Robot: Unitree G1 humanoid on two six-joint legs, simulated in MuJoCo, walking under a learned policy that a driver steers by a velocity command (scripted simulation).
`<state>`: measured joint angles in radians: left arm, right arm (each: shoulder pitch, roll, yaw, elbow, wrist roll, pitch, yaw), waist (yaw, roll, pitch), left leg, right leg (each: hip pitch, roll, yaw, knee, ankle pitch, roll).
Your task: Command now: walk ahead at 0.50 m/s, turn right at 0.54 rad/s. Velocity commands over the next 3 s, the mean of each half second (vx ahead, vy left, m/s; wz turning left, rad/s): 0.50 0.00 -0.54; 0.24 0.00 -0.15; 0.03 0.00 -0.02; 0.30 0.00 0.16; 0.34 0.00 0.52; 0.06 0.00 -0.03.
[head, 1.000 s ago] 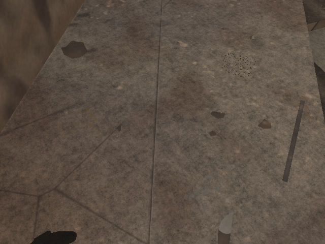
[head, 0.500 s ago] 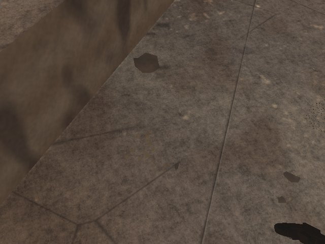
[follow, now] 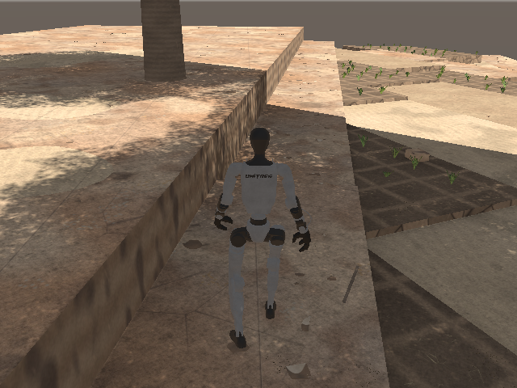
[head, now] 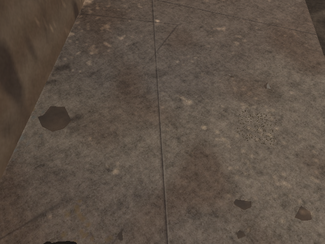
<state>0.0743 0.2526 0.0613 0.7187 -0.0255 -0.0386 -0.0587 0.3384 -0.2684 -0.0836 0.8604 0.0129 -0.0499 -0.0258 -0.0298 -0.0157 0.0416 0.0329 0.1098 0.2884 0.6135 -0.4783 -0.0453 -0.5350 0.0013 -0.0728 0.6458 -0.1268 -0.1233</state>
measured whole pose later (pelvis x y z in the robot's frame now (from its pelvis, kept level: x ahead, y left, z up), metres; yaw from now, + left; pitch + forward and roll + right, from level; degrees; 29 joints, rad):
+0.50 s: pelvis +0.29 +0.00 +0.01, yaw -17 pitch +3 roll +1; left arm 0.38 0.29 0.08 0.75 -0.02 -0.04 0.02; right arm 0.04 -0.26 -0.05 0.68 -0.01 -0.14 0.02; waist 0.07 0.00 -0.01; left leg -0.47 -0.03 -0.02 0.49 -0.06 0.03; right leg -0.09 0.09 0.23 0.59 -0.47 -0.06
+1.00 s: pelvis +0.45 -0.05 +0.02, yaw -19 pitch +2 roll +0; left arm 0.11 0.22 0.04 0.69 0.02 -0.02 0.01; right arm 0.24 -0.26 -0.03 0.86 -0.01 -0.05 0.00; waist -0.05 0.03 0.01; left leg -0.20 0.01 0.00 0.53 -0.36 -0.01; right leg -0.38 0.02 0.01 0.51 -0.16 -0.02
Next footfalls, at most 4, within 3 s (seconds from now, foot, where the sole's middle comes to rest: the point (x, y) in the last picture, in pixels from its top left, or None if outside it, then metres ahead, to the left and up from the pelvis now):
0.48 left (152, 235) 0.48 0.07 -0.75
0.90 right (217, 224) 0.52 -0.19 -0.75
2.28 left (172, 146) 0.90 -0.03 -0.75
2.78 right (214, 129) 0.99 -0.25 -0.75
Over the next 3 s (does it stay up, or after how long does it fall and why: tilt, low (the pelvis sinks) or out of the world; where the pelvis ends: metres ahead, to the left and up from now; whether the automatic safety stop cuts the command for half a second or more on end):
stays up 0.89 -0.11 0.02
